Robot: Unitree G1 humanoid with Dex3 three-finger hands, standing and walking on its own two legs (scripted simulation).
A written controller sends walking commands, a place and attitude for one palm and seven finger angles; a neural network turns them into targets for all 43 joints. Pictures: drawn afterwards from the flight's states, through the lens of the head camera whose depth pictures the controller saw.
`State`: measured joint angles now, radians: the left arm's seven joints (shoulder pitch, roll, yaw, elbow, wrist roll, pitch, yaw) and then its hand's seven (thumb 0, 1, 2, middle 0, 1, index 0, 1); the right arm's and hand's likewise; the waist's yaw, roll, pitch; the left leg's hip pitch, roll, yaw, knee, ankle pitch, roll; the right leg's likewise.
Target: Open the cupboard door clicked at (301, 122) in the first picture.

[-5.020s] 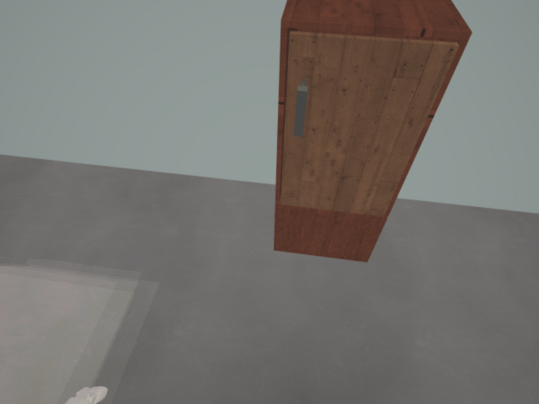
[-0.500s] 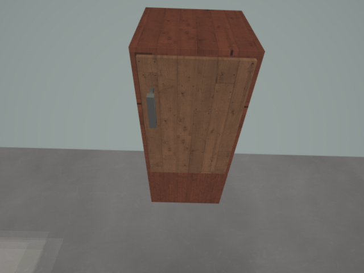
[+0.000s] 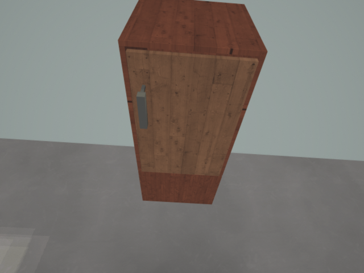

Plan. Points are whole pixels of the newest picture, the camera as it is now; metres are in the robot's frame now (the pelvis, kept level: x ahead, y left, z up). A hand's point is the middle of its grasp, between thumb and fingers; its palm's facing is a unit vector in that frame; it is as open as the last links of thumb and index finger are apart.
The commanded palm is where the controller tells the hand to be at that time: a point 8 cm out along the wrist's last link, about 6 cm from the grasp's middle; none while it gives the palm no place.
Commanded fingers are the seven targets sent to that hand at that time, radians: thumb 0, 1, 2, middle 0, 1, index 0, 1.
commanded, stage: come to a stop and stand still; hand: left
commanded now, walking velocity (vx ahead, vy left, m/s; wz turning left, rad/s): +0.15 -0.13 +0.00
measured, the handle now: (143, 107) +0.59 +0.17 +0.01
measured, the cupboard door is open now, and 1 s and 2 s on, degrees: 0 0 0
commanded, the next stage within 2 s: look again from close up in 1.26 s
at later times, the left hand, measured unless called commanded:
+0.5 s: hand out of the picture +0.11 +0.14 -0.17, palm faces +0.06 -0.98 -0.21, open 7.2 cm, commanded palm none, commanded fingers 0.00 0.90 0.90 -0.20 -0.30 -0.20 -0.30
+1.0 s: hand out of the picture +0.00 +0.11 -0.17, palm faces +0.01 -0.99 -0.16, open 7.3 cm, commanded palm none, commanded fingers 0.00 0.90 0.90 -0.20 -0.30 -0.20 -0.30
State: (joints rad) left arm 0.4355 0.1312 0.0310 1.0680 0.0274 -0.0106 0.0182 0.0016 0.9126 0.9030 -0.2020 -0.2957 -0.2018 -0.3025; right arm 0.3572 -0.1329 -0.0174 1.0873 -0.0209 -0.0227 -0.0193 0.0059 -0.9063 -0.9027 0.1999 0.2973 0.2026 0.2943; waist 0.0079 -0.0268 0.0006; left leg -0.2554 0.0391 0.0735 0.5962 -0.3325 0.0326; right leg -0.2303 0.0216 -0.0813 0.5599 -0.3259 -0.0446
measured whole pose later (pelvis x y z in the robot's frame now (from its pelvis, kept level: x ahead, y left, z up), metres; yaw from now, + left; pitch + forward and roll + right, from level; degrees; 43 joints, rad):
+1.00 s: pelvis +0.01 -0.04 +0.01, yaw -1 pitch -1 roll +0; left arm 0.33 0.12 -0.01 1.09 0.02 0.01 0.03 0.00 0.92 0.90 -0.20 -0.30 -0.20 -0.30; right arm 0.24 -0.16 -0.02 1.08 -0.01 0.00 -0.02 0.00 -0.94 -0.90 0.20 0.30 0.20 0.29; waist 0.00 -0.01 0.03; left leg -0.23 0.01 0.14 0.43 -0.18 0.05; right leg -0.16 -0.02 -0.04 0.46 -0.28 0.00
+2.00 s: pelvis +0.01 -0.04 +0.00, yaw +1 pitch +0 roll +0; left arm 0.49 0.18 0.01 0.51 -0.07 0.11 0.09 0.03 0.95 0.90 -0.21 -0.30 -0.21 -0.31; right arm 0.34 -0.17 0.02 0.93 0.03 -0.11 -0.04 0.01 -0.92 -0.90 0.20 0.30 0.20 0.29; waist 0.00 -0.02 0.01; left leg -0.30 0.00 0.12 0.52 -0.21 0.05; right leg -0.23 -0.03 -0.06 0.55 -0.32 -0.01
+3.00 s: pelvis +0.00 -0.05 -0.06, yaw +2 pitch +14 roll -3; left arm 0.27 0.32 0.32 0.15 -0.37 -0.39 -0.42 0.00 -0.15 0.45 -0.28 -0.98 -0.28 -0.99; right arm 0.26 -0.28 -0.02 0.57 0.04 -0.21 -0.06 0.01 -0.90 -0.90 0.20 0.30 0.21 0.29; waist -0.01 0.02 -0.12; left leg -0.89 0.05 0.03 1.07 -0.44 0.04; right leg -0.75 0.02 -0.10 1.03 -0.53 -0.03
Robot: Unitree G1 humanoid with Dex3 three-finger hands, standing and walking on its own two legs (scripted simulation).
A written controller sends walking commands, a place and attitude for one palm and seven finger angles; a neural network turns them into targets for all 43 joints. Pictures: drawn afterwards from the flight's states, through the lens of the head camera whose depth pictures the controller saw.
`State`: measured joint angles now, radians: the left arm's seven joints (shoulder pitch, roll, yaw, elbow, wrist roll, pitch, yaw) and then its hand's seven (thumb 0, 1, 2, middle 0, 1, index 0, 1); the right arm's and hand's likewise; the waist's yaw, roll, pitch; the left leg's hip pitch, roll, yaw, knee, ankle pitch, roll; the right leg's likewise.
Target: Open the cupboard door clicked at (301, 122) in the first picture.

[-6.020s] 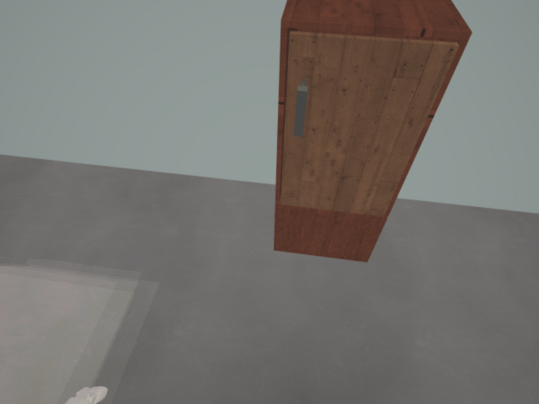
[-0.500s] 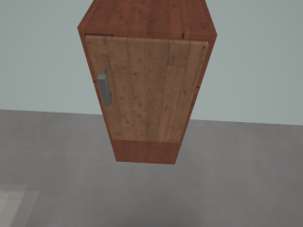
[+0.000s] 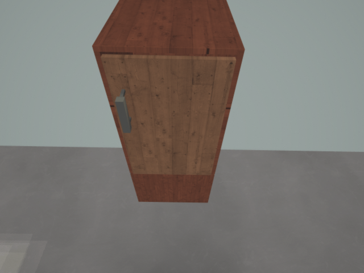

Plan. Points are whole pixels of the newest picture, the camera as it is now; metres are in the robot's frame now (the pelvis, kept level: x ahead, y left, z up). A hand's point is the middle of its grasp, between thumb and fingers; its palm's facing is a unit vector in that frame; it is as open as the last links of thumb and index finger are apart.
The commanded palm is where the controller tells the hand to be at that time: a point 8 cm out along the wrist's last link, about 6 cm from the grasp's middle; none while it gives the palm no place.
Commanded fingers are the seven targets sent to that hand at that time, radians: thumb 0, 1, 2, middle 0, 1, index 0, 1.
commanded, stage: come to a stop and stand still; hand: left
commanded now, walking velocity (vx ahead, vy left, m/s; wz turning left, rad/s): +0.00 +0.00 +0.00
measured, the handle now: (125, 111) +0.57 +0.22 +0.00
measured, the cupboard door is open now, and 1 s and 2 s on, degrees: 0 0 0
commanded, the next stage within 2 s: look again from close up in 0.26 s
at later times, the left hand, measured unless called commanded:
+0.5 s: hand out of the picture -0.03 +0.14 -0.18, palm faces +0.01 -0.99 -0.15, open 7.3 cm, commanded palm none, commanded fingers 0.00 0.90 0.90 -0.20 -0.30 -0.20 -0.30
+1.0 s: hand out of the picture +0.05 +0.20 -0.15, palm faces +0.18 -0.96 -0.22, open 7.2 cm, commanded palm +0.09 +0.23 -0.07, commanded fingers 0.00 0.78 0.85 -0.21 -0.38 -0.21 -0.38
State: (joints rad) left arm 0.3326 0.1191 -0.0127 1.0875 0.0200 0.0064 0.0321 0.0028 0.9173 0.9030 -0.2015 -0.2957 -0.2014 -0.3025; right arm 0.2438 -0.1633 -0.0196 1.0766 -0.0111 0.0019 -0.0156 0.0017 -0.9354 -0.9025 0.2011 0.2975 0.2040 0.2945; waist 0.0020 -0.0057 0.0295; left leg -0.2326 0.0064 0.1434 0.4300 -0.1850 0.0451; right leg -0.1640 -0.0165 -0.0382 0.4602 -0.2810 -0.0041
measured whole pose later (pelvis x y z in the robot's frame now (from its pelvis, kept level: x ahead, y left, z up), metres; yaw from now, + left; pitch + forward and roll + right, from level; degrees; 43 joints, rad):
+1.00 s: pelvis -0.01 +0.01 -0.01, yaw +2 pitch +0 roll +0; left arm 0.49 0.18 0.01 0.51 -0.07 0.11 0.09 0.03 0.95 0.90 -0.21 -0.30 -0.21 -0.31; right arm 0.34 -0.17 0.02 0.93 0.03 -0.11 -0.04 0.01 -0.92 -0.90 0.20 0.30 0.20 0.29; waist 0.00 -0.02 0.01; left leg -0.30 0.00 0.12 0.52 -0.21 0.05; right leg -0.23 -0.03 -0.06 0.55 -0.32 -0.01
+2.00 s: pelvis -0.01 -0.01 -0.08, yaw +3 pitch +14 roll -3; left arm 0.27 0.32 0.32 0.15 -0.37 -0.39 -0.42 0.00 -0.15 0.45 -0.28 -0.98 -0.28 -0.99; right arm 0.26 -0.28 -0.02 0.57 0.04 -0.21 -0.06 0.01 -0.90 -0.90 0.20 0.30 0.21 0.29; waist -0.01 0.02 -0.12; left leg -0.89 0.05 0.03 1.07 -0.44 0.04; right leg -0.75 0.02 -0.10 1.03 -0.53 -0.03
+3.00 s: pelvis -0.01 +0.00 -0.05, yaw +3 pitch +12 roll -3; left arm -0.01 0.43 0.41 0.40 -0.36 -0.30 -0.50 -0.01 -0.49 0.30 -0.30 -1.20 -0.30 -1.20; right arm 0.28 -0.28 0.03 0.55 0.04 -0.15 -0.06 0.01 -0.90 -0.90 0.20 0.30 0.21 0.30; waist -0.02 0.02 -0.10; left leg -0.76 0.04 0.04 0.94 -0.38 0.05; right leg -0.63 0.02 -0.09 0.89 -0.47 -0.02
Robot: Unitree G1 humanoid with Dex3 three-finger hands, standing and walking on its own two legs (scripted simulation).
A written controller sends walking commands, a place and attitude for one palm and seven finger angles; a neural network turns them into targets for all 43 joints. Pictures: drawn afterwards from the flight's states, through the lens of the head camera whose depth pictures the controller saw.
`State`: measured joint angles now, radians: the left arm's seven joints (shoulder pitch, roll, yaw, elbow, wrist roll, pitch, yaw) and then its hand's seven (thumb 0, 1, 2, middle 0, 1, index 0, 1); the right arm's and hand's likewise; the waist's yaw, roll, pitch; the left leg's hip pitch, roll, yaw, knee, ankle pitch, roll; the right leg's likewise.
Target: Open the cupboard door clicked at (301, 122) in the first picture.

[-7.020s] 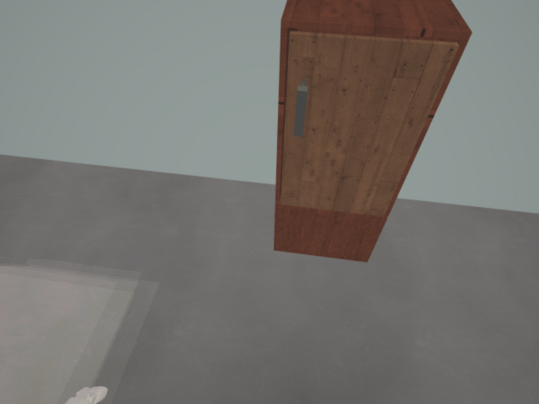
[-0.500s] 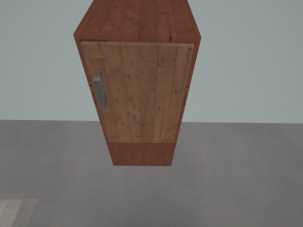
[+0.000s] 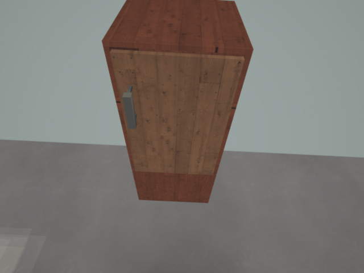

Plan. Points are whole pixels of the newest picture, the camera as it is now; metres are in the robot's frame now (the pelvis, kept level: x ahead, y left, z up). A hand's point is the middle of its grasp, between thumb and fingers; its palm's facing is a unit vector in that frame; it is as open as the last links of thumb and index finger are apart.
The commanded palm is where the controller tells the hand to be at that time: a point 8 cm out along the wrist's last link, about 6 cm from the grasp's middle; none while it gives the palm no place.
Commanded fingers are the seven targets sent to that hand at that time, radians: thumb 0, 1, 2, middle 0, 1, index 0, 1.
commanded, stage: raise the hand with hooked fingers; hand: left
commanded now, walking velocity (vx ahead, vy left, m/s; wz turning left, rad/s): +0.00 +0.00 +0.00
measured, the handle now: (131, 107) +0.58 +0.20 +0.01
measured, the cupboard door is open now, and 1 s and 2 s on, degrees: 0 0 0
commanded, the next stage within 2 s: none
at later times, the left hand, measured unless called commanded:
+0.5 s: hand (97, 255) +0.17 +0.19 -0.04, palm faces +0.11 -0.99 -0.08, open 9.5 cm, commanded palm +0.15 +0.25 -0.03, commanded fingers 0.00 0.20 0.60 -0.25 -0.75 -0.25 -0.75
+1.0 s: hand (86, 221) +0.23 +0.23 -0.02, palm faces +0.02 -1.00 -0.05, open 12.5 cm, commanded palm +0.20 +0.29 -0.01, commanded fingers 0.00 -0.38 0.35 -0.29 -1.12 -0.29 -1.12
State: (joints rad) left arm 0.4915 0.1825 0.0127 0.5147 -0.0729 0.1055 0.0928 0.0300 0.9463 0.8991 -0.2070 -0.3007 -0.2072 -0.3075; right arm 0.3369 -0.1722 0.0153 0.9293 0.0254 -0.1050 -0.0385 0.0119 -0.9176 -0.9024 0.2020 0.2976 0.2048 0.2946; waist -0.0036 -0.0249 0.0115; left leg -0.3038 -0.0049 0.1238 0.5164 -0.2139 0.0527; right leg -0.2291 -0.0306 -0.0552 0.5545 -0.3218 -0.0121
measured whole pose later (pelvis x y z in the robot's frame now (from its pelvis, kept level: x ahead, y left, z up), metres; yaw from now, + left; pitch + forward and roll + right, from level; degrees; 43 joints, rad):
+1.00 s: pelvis +0.00 -0.01 -0.07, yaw +2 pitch +14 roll -3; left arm 0.27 0.32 0.32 0.15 -0.37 -0.39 -0.42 0.00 -0.15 0.45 -0.28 -0.98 -0.28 -0.99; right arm 0.26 -0.28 -0.02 0.57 0.04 -0.21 -0.06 0.01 -0.90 -0.90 0.20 0.30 0.21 0.29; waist -0.01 0.02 -0.12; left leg -0.89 0.05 0.03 1.07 -0.44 0.04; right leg -0.75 0.02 -0.10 1.03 -0.53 -0.03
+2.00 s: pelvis +0.00 -0.01 -0.05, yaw +2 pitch +12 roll -3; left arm -0.01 0.43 0.41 0.40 -0.36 -0.30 -0.50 -0.01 -0.49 0.30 -0.30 -1.20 -0.30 -1.20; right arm 0.28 -0.28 0.03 0.55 0.04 -0.15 -0.06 0.01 -0.90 -0.90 0.20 0.30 0.21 0.30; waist -0.02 0.02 -0.10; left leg -0.76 0.04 0.04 0.94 -0.38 0.05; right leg -0.63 0.02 -0.09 0.89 -0.47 -0.02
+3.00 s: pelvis +0.00 -0.01 -0.06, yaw +0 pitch +17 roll -3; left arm -0.58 0.56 0.46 0.98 -0.23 -0.36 -0.48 -0.01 -0.49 0.30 -0.30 -1.20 -0.30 -1.20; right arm 0.34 -0.28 0.03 0.61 0.03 -0.02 -0.05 0.01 -0.90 -0.90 0.20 0.30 0.21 0.30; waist -0.10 0.01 -0.10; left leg -0.90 0.06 0.05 1.00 -0.41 0.04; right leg -0.77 0.04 -0.08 0.95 -0.49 -0.03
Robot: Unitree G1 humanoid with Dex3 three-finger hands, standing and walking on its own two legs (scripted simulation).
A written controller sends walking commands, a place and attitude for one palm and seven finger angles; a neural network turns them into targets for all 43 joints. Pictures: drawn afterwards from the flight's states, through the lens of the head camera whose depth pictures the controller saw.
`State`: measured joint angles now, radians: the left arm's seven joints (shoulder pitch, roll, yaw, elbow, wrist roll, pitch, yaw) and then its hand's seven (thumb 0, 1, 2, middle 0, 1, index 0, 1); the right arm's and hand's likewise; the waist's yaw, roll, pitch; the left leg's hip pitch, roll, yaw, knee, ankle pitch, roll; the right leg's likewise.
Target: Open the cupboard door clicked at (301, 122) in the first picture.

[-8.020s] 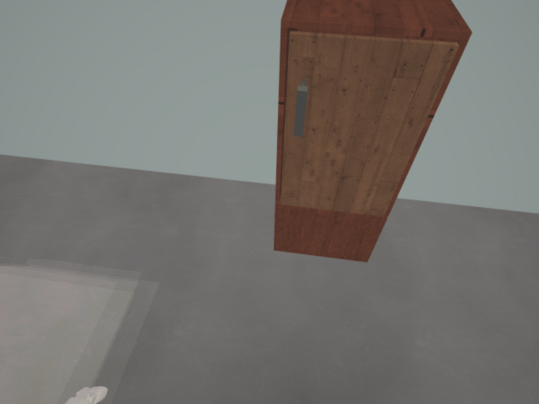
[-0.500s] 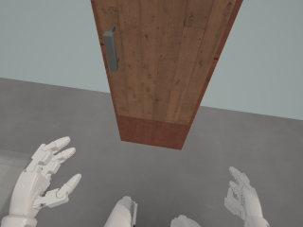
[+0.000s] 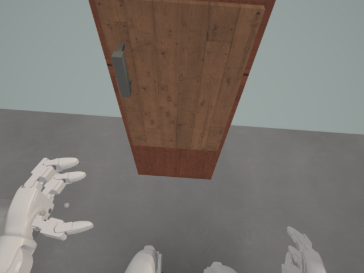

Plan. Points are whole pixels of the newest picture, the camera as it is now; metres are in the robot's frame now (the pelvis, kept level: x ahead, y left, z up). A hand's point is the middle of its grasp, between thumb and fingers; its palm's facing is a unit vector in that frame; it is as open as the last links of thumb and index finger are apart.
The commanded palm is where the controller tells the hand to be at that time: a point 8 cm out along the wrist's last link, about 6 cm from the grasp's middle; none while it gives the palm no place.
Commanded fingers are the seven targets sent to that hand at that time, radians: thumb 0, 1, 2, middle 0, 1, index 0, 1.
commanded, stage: raise the hand with hooked fingers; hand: left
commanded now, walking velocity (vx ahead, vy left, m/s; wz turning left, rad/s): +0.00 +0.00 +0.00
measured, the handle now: (124, 70) +0.59 +0.19 +0.07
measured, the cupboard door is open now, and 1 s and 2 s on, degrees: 0 0 0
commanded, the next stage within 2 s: move the hooked fingers beside the handle in 1.02 s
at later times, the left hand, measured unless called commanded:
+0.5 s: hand (38, 173) +0.28 +0.29 +0.08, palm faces +0.00 -1.00 -0.05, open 13.9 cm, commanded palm +0.26 +0.34 +0.09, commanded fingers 0.00 -0.50 0.30 -0.30 -1.20 -0.30 -1.20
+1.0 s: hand (45, 168) +0.29 +0.28 +0.08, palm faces +0.00 -1.00 -0.05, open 13.9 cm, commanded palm +0.26 +0.33 +0.09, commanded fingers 0.00 -0.50 0.30 -0.30 -1.20 -0.30 -1.20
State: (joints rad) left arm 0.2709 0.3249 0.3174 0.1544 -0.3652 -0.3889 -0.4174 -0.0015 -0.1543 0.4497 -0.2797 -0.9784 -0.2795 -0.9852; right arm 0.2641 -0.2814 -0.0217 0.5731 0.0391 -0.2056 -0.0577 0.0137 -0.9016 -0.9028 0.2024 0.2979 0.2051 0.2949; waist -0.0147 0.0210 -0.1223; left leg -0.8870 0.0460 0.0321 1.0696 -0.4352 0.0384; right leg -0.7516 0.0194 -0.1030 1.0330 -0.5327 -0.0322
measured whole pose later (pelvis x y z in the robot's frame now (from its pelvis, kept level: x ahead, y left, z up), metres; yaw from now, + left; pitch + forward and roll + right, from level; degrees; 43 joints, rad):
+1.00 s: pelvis +0.00 +0.01 +0.02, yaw +0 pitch +12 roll -3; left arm -0.01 0.43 0.41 0.40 -0.36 -0.30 -0.50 -0.01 -0.49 0.30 -0.30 -1.20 -0.30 -1.20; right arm 0.28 -0.28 0.03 0.55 0.04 -0.15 -0.06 0.01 -0.90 -0.90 0.20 0.30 0.21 0.30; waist -0.02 0.02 -0.10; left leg -0.76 0.04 0.04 0.94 -0.38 0.05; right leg -0.63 0.02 -0.09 0.89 -0.47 -0.02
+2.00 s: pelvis +0.01 +0.00 +0.01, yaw -1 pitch +17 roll -3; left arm -0.58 0.56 0.46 0.98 -0.23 -0.36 -0.48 -0.01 -0.49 0.30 -0.30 -1.20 -0.30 -1.20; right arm 0.34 -0.28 0.03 0.61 0.03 -0.02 -0.05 0.01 -0.90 -0.90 0.20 0.30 0.21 0.30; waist -0.10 0.01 -0.10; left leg -0.90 0.06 0.05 1.00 -0.41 0.04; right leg -0.77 0.04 -0.08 0.95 -0.49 -0.03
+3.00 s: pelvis +0.01 +0.02 -0.01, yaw -4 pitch +25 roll -6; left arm -0.93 0.74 0.52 1.20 -0.10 -0.34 -0.41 -0.01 -0.49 0.30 -0.30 -1.20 -0.30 -1.20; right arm 0.43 -0.29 0.05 0.61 -0.01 0.10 -0.01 0.00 -0.90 -0.90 0.21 0.30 0.21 0.30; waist -0.20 0.02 -0.09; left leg -1.09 0.08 0.05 1.09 -0.44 0.06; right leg -0.94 0.06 -0.08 1.00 -0.49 -0.01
